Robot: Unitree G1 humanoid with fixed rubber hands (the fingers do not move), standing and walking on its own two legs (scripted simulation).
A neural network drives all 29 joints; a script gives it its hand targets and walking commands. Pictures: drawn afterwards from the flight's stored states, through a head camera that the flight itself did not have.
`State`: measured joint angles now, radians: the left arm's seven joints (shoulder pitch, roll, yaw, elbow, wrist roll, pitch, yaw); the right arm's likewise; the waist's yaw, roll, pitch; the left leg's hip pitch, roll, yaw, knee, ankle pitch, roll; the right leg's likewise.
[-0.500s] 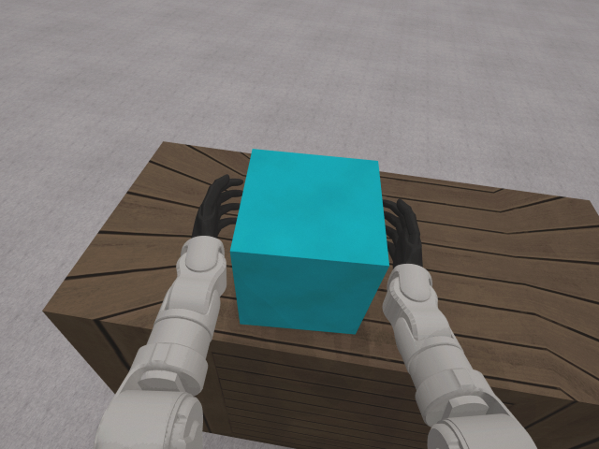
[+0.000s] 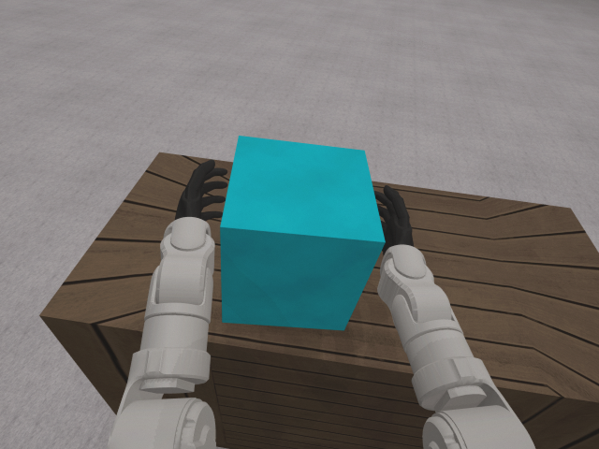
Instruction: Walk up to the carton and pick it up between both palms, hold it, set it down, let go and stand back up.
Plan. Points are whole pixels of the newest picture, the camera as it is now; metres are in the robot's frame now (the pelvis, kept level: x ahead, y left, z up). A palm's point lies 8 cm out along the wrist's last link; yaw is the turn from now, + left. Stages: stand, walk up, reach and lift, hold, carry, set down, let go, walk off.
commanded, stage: reach and lift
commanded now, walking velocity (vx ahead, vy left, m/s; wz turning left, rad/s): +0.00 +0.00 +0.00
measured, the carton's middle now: (293, 236) +0.39 +0.00 +0.09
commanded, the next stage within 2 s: hold in 1.00 s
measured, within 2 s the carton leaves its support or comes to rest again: neither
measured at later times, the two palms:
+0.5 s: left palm (194, 210) +0.37 +0.13 +0.16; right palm (401, 229) +0.36 -0.14 +0.14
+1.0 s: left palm (193, 199) +0.37 +0.13 +0.17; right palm (405, 221) +0.36 -0.14 +0.15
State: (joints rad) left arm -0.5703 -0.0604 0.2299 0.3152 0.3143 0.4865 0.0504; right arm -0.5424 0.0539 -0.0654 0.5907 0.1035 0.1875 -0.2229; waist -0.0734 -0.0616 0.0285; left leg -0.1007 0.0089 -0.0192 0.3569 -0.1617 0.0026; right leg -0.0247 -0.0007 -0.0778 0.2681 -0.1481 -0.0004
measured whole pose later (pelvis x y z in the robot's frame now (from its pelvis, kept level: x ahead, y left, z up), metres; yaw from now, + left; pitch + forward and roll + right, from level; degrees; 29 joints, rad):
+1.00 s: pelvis +0.00 +0.00 +0.00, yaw +0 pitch -7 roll -1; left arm -0.61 -0.05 0.24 0.21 0.33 0.61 0.04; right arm -0.62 0.02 -0.02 0.54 0.16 0.27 -0.24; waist -0.09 -0.06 0.04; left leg -0.08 0.01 -0.03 0.37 -0.17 0.00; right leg 0.00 0.01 -0.06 0.27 -0.15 0.00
